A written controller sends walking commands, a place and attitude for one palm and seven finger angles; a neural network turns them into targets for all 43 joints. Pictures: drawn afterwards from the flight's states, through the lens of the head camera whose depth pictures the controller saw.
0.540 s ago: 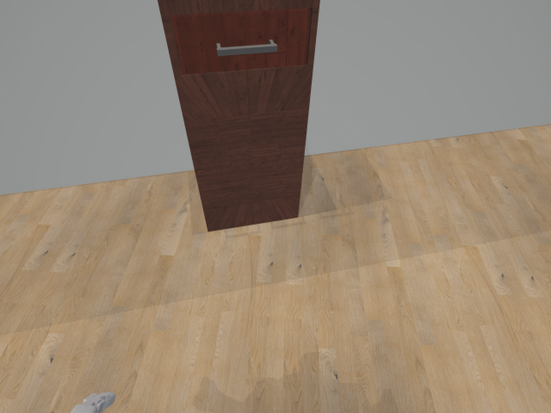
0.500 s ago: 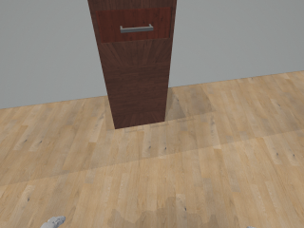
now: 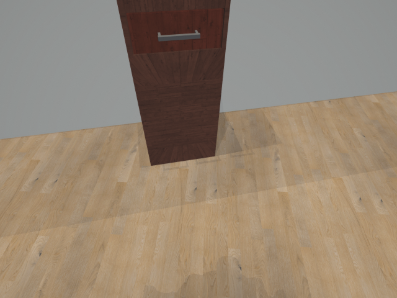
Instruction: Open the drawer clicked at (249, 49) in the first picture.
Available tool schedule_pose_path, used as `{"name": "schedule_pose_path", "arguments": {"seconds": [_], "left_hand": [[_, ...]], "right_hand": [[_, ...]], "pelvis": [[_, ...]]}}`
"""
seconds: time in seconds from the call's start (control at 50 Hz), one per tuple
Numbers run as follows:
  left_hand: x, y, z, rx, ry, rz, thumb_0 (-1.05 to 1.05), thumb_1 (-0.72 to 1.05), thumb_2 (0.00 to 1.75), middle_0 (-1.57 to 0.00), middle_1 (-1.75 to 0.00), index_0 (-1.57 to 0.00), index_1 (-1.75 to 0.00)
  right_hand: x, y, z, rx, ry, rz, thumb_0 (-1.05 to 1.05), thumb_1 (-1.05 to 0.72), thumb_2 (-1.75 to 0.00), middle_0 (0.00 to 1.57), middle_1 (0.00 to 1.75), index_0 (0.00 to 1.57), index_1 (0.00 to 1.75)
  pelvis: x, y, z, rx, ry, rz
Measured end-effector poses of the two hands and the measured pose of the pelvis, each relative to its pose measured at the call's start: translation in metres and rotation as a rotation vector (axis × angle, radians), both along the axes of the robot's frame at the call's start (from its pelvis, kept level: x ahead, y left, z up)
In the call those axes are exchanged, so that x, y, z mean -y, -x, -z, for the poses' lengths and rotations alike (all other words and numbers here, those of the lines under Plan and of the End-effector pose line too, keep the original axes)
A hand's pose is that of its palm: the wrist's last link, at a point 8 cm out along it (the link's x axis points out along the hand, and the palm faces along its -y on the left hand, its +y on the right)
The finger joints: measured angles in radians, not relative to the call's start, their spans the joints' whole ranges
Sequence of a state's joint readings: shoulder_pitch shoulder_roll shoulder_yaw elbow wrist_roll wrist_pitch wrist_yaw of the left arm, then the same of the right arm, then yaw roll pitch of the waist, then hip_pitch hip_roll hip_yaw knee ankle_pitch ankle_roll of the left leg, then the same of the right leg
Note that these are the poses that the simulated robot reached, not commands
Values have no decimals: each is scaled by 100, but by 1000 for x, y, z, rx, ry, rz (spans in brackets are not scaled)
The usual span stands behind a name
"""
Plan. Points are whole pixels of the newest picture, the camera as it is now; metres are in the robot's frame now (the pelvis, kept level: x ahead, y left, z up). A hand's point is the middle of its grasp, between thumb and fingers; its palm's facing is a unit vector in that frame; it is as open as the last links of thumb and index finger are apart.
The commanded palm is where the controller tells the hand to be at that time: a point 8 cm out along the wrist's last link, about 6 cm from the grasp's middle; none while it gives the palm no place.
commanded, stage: stand and wait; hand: left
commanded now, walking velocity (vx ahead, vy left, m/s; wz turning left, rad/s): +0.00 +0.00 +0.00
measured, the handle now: (178, 35) +1.05 +0.15 +0.07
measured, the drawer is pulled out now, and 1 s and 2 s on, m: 0.00 0.00 0.00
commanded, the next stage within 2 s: look at it before walking up in 0.48 s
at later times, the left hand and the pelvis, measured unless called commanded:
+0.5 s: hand out of the picture +0.07 +0.24 -0.15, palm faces -0.03 -0.94 -0.33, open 7.4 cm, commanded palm none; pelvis -0.01 -0.01 +0.00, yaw +0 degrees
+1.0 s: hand out of the picture +0.07 +0.24 -0.15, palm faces -0.03 -0.94 -0.34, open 7.4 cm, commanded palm none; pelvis +0.00 +0.00 +0.00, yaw +0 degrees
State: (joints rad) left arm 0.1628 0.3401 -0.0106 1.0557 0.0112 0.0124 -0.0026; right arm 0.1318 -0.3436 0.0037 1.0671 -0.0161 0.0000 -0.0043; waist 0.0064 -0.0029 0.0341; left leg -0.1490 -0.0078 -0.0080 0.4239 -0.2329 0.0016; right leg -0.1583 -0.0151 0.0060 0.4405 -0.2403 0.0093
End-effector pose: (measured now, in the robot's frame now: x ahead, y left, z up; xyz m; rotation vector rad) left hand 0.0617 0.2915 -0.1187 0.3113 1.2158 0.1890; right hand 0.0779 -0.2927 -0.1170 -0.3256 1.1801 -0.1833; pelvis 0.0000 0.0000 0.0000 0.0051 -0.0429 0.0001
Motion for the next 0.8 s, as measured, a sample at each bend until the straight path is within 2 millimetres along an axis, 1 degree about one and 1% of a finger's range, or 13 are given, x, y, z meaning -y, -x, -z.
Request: {"name": "schedule_pose_path", "arguments": {"seconds": [0.12, 0.26, 0.52, 0.8], "left_hand": [[0, 8, -1, -14, -4, -4, 1, 90, 90, -21, -30, -20, -30], [3, 7, -3, 1, -4, 1, 1, 90, 90, -21, -30, -20, -30], [7, 2, -3, 18, 4, 12, 1, 90, 90, -21, -30, -20, -30], [5, 3, -1, -6, 4, 4, 1, 90, 90, -21, -30, -20, -30]], "right_hand": [[4, 18, 2, -37, 0, 15, 0, -90, -90, 20, 30, 20, 30], [4, 26, 4, -44, -7, 20, 0, -90, -90, 20, 30, 20, 30], [4, 25, 2, -33, -12, 19, 0, -90, -90, 20, 30, 20, 30], [5, 17, 0, -41, -4, 12, 0, -90, -90, 20, 30, 20, 30]], "pelvis": [[2, 5, -1, 3, 0, -1], [4, 9, -2, 5, -1, -1], [5, 11, -2, 0, 1, 1], [4, 6, -3, -7, 1, -1]]}}
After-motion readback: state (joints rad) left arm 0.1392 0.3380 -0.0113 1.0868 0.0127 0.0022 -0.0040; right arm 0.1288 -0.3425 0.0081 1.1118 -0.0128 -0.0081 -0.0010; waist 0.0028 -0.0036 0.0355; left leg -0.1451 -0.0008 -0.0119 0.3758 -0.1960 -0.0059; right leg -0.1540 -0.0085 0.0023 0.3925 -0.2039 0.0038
